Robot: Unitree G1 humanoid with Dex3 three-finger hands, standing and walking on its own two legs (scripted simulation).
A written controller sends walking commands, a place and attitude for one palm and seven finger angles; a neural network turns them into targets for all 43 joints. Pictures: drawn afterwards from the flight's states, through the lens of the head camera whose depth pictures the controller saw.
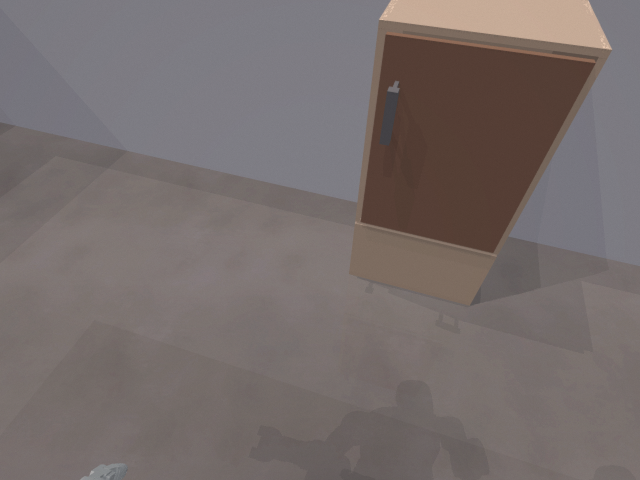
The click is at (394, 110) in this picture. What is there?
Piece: cupboard door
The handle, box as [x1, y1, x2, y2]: [379, 81, 399, 145]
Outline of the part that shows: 398,81 395,81 393,86 389,86 387,90 379,142 382,144 388,145 390,140 399,89 397,87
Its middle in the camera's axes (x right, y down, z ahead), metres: +0.17 -0.31 +0.96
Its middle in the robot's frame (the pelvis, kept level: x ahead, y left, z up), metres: +0.93 -0.13 -0.02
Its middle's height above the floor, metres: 0.75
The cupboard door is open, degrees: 0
